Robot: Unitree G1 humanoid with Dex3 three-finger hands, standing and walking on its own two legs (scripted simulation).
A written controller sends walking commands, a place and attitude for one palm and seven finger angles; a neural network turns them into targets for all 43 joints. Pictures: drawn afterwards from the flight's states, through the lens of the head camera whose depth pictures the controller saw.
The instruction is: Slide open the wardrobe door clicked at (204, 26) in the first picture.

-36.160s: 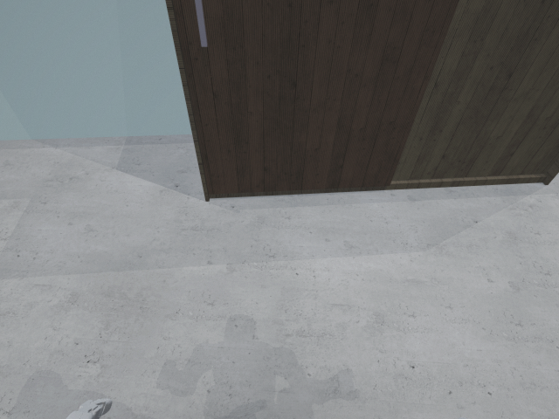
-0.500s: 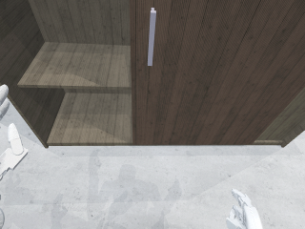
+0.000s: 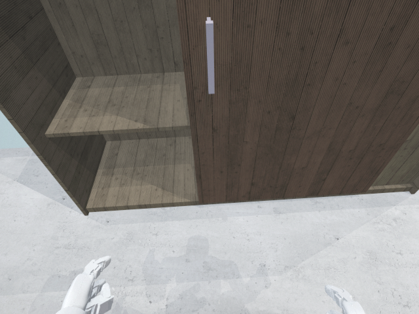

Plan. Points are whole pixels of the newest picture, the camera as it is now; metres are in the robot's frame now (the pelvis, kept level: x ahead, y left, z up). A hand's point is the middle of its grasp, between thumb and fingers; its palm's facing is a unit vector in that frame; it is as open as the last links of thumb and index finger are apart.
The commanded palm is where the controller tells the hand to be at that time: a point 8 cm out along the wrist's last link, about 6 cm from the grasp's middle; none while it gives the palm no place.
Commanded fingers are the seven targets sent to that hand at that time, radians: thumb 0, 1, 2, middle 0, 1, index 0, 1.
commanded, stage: let the arm hang, fingers relaxed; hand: left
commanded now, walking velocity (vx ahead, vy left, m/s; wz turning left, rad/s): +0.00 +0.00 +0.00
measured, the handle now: (210, 57) +0.76 +0.03 +0.12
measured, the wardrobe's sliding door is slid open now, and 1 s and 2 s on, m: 0.61 0.61 0.61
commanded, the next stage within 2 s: look to check the result in 0.92 s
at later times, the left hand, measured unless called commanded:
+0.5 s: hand out of the picture -0.03 +0.21 -0.16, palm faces -0.01 -0.97 -0.25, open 7.3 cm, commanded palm none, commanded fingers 0.00 0.90 0.90 -0.20 -0.30 -0.20 -0.30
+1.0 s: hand out of the picture +0.01 +0.20 -0.16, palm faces -0.02 -0.98 -0.18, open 7.3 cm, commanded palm none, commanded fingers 0.00 0.90 0.90 -0.20 -0.30 -0.20 -0.30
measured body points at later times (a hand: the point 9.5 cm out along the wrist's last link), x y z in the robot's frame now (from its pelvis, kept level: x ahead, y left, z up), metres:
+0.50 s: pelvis -0.02 +0.02 +0.01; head +0.01 +0.01 +0.46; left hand -0.03 +0.26 -0.14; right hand -0.01 -0.21 -0.15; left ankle +0.03 +0.09 -0.73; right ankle -0.02 -0.10 -0.73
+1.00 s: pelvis +0.00 +0.03 +0.02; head +0.03 +0.04 +0.46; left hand +0.01 +0.25 -0.15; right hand +0.01 -0.20 -0.14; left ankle +0.03 +0.09 -0.73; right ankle -0.02 -0.10 -0.73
